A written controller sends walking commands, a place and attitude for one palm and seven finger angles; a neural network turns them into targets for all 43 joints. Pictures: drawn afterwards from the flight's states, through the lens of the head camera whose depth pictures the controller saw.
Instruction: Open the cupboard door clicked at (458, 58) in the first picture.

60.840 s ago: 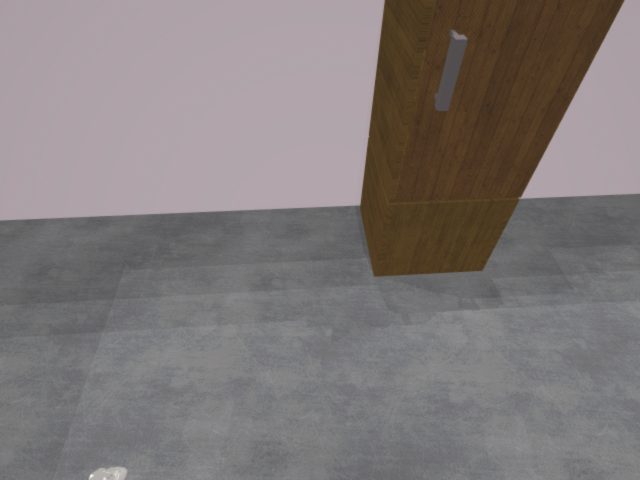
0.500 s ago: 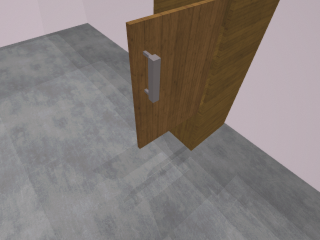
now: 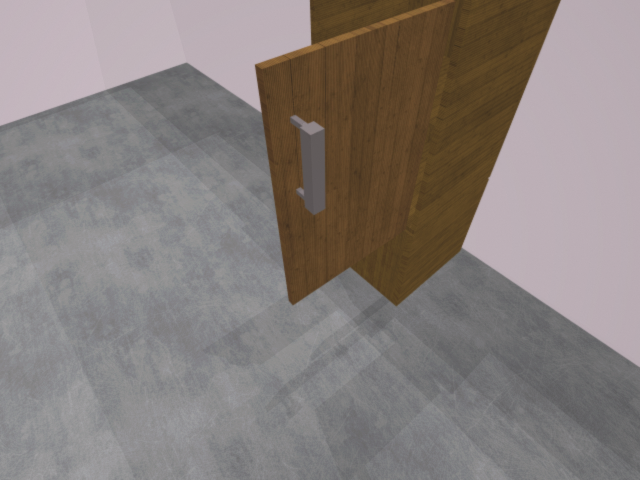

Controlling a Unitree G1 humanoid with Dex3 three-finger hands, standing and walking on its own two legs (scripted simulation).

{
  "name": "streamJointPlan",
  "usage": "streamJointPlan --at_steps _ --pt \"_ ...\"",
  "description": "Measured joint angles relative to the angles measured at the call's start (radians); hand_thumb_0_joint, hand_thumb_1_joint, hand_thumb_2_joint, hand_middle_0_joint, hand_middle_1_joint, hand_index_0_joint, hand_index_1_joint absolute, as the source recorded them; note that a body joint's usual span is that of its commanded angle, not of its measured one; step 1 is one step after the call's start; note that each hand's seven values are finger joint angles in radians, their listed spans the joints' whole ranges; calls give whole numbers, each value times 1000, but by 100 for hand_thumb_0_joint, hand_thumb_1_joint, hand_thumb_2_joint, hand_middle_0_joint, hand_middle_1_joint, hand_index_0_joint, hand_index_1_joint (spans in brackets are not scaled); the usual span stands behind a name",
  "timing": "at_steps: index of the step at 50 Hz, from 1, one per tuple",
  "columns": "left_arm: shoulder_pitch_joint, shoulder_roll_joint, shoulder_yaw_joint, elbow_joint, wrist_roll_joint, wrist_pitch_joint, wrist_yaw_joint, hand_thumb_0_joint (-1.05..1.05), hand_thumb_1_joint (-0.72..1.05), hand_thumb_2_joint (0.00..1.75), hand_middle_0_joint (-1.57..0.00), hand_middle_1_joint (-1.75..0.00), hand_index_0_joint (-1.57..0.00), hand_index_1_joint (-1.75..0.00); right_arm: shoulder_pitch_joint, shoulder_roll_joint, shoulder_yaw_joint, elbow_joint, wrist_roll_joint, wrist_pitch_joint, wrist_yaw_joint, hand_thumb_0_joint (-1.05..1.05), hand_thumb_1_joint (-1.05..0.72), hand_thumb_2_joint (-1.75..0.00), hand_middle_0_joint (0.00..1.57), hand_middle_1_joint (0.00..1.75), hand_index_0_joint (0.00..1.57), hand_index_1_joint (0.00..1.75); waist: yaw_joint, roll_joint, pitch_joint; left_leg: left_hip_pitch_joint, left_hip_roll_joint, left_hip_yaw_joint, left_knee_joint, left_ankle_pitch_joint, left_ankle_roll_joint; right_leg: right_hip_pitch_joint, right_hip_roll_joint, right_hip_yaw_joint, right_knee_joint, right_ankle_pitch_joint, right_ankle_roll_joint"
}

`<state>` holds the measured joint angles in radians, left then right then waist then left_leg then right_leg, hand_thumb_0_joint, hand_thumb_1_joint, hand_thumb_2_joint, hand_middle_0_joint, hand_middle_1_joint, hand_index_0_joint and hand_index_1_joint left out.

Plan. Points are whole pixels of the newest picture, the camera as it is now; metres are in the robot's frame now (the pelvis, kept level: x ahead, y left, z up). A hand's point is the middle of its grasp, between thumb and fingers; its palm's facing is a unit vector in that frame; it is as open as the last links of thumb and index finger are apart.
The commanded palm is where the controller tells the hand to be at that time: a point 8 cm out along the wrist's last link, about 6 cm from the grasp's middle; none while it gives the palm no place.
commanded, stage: let the arm hang, fingers relaxed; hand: left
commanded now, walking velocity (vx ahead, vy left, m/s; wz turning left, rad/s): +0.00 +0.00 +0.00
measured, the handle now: (306, 165) +0.57 +0.06 +0.07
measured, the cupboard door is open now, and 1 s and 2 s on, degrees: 87 87 87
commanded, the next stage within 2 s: look to check the result in 0.32 s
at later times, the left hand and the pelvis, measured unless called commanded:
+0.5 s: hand out of the picture -0.01 +0.15 -0.17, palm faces +0.04 -0.98 -0.19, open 7.4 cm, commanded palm none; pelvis +0.00 -0.01 +0.00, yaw +0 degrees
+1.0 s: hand out of the picture +0.00 +0.14 -0.17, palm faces +0.05 -0.98 -0.19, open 7.4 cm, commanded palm none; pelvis +0.01 -0.02 +0.00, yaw +0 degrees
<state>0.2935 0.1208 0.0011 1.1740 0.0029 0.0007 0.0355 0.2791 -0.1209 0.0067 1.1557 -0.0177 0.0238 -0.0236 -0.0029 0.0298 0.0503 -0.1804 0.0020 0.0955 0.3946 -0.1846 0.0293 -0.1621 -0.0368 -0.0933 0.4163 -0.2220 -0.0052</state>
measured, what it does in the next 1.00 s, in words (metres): stands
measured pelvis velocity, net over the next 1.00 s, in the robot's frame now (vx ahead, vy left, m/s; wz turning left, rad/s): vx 0.01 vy -0.02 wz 0.00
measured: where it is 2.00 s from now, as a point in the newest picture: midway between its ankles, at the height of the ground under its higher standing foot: outside the picture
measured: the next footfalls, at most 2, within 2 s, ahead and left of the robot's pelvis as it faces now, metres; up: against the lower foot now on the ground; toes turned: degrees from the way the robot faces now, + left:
none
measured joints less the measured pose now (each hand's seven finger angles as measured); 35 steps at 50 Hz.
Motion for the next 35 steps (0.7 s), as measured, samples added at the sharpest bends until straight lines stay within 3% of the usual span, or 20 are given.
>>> streamJointPlan --at_steps 9,35 --pt "-17 -12 8 -11 3 -2 5 2 93 90 -20 -30 -20 -30 19 17 -6 1 -3 -5 -3 0 -91 -89 20 30 19 30 -11 -13 -13 -4 5 6 7 -3 -4 -9 4 6 13 -5 -4" --pt "-3 -15 11 -12 1 -11 5 1 91 90 -20 -30 -20 -30 2 -1 -11 -4 -1 -6 -5 0 -91 -89 20 30 19 30 -7 -9 -5 3 21 -5 0 -3 -23 2 22 -3 0 -6 -21"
